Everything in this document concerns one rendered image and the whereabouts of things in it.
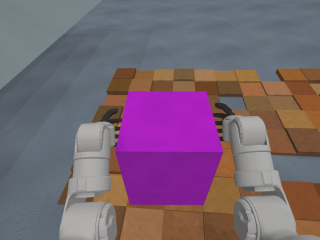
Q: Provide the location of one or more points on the right robot forearm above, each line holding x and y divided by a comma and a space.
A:
252, 158

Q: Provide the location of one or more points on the robot left hand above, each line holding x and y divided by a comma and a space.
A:
106, 117

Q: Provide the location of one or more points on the robot left upper arm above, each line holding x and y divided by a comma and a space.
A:
89, 221

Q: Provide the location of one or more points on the robot right upper arm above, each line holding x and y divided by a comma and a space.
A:
265, 217

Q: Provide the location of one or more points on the carton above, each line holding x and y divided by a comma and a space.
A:
168, 147

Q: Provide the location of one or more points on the left robot forearm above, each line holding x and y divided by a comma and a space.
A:
92, 152

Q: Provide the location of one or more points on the robot right hand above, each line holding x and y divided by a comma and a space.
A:
228, 112

